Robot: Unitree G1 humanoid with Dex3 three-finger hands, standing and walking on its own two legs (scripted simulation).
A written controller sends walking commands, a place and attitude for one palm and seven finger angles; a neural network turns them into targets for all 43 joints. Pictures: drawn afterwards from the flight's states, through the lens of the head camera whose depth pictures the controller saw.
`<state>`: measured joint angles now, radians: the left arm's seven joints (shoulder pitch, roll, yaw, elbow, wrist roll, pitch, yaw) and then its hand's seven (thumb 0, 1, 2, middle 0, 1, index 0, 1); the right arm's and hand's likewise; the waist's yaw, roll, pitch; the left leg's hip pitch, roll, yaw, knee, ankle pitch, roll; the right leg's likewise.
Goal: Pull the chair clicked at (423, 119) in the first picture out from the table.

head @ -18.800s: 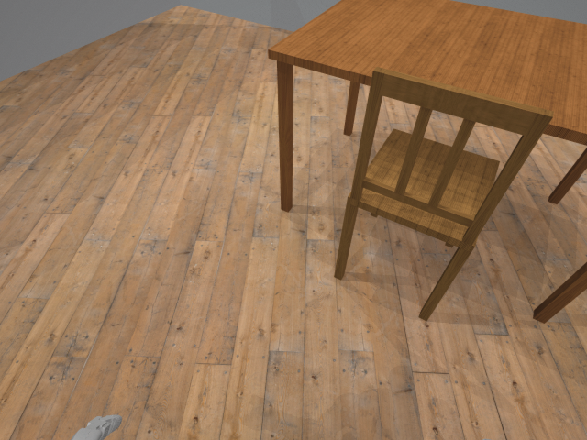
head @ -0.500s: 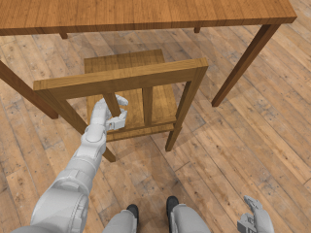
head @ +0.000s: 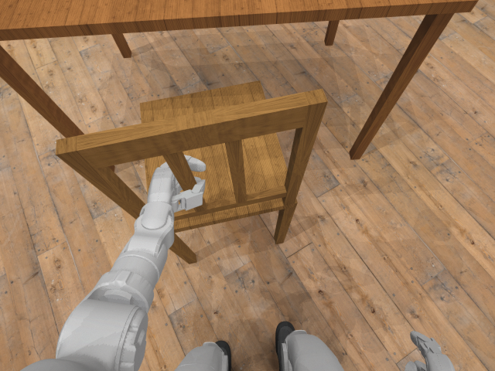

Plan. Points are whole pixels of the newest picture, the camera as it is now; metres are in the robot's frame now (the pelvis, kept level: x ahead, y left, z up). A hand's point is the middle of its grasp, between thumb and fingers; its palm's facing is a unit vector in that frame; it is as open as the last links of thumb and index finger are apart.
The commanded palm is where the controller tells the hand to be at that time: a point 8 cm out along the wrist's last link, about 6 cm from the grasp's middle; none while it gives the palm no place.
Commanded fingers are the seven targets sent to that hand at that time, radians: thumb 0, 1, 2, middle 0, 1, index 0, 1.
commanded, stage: step backward, pulling the chair out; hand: left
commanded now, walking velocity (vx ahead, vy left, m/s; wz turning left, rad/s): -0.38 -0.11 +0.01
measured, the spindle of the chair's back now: (188, 183) +0.43 +0.10 -0.08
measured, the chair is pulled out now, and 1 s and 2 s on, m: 0.18 0.40 0.59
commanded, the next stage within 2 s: stop walking, hand still on the chair in 1.48 s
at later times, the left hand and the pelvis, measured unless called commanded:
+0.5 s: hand (191, 252) +0.30 +0.09 -0.06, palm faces -0.03 -0.98 -0.17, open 5.6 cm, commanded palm +0.29 +0.14 -0.06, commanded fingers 0.00 0.90 0.90 -0.50 -1.45 -0.50 -1.45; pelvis -0.10 -0.02 +0.00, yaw -3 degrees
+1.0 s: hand (179, 326) +0.18 +0.10 -0.06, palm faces -0.08 -0.98 -0.18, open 5.7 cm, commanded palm +0.19 +0.15 -0.06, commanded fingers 0.00 0.90 0.90 -0.50 -1.45 -0.50 -1.45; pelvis -0.20 +0.01 +0.00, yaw -2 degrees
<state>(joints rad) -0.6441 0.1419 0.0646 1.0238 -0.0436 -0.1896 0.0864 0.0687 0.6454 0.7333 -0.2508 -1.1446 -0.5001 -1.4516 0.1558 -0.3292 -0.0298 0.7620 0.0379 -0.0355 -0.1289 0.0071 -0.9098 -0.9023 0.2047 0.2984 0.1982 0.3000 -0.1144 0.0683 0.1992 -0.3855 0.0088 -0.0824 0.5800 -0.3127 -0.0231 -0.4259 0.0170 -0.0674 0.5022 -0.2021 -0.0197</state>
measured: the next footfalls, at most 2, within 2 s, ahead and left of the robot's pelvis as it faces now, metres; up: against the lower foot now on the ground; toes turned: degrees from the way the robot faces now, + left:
right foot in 0.34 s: -0.06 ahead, -0.12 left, +0.00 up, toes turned -2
left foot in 0.70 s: -0.16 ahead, +0.16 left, +0.00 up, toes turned +0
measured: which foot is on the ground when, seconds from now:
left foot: down 0.00-0.38, up 0.40-0.68, down 0.70-1.00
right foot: down 0.00-0.14, up 0.16-0.32, down 0.34-0.80, up 0.82-0.96, down 0.98-1.00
